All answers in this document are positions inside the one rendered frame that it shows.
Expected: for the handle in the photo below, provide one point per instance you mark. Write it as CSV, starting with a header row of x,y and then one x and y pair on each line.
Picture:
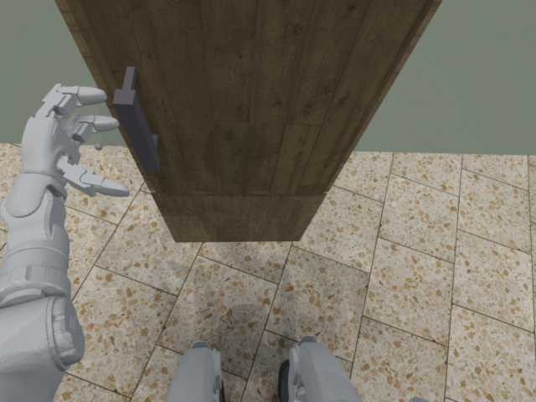
x,y
129,110

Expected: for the robot thigh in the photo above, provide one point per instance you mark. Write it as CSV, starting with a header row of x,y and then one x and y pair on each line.
x,y
316,369
197,376

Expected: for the cupboard door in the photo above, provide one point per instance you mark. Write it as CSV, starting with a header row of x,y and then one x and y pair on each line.
x,y
250,96

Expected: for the left robot hand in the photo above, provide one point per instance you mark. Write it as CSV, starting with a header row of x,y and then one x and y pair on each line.
x,y
45,142

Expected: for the right robot thigh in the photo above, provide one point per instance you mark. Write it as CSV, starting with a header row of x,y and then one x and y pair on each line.
x,y
316,369

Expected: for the left robot forearm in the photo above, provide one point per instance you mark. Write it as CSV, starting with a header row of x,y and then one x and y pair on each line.
x,y
36,255

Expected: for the left robot upper arm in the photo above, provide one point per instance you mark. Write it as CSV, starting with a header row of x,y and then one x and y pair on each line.
x,y
39,340

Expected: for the left robot thigh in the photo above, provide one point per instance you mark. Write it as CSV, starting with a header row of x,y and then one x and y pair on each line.
x,y
197,376

